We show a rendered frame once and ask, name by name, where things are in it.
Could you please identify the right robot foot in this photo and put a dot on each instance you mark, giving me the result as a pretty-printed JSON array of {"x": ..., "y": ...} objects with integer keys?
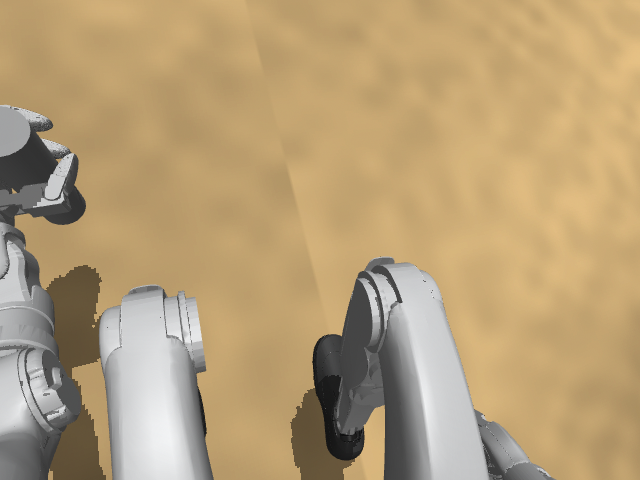
[{"x": 327, "y": 377}]

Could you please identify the can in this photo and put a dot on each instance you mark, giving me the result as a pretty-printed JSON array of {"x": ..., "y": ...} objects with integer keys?
[{"x": 25, "y": 160}]

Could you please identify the right robot arm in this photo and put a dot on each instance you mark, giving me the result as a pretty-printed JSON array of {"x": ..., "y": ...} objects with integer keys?
[{"x": 527, "y": 471}]

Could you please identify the left robot arm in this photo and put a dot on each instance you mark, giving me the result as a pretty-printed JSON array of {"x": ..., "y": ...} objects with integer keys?
[{"x": 37, "y": 398}]

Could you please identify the right robot hand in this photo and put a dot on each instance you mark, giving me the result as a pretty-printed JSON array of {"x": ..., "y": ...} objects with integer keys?
[{"x": 501, "y": 451}]

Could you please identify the left robot hand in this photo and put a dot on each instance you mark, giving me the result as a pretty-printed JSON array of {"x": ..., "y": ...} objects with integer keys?
[{"x": 44, "y": 198}]

